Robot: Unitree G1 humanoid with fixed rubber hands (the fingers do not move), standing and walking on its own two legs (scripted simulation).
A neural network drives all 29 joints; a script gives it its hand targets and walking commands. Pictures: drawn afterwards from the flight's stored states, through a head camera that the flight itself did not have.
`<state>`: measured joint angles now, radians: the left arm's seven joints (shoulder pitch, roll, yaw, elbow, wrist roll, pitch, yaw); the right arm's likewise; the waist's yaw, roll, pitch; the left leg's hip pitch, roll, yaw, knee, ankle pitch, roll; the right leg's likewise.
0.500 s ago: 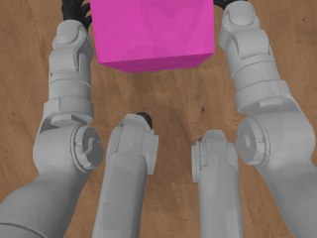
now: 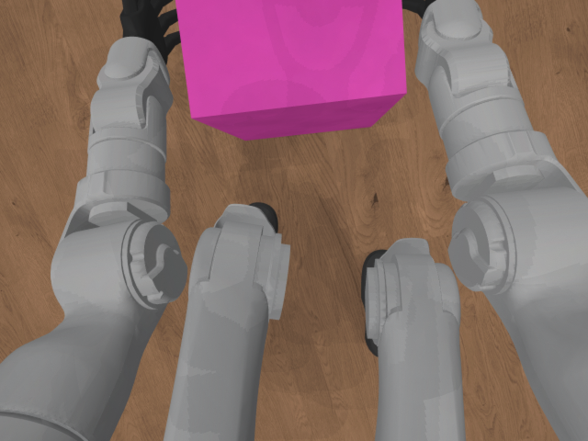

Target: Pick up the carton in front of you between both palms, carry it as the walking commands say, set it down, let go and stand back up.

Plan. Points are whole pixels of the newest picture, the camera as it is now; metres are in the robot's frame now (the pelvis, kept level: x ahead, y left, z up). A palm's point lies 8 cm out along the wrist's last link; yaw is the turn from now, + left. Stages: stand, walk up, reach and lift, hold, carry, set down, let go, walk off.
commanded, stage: set down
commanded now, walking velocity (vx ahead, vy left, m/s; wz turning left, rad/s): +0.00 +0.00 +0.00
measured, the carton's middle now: (295, 43) +0.51 +0.12 -0.26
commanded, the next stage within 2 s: let go in 1.80 s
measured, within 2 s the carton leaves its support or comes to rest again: rests again in 0.54 s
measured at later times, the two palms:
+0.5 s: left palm (148, 36) +0.48 +0.27 -0.18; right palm out of the picture +0.56 -0.03 -0.18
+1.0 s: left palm (74, 12) +0.48 +0.32 -0.12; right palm out of the picture +0.57 -0.05 -0.12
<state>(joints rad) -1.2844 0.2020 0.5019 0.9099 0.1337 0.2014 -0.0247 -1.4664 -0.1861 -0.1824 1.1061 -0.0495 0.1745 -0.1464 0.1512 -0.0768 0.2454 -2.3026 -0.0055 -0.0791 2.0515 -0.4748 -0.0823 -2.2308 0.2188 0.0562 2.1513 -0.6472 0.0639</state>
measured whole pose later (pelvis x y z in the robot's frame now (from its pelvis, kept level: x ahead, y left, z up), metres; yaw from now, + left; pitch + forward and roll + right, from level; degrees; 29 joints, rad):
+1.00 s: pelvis -0.01 +0.01 +0.01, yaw +2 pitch +38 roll -1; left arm -1.28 0.35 0.28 0.93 -0.18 0.10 0.07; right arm -1.39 -0.33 -0.04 0.91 0.12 0.18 -0.14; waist 0.13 -0.04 0.28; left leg -2.25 0.00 -0.03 2.03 -0.45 -0.02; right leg -2.15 0.09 0.03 2.13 -0.65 0.05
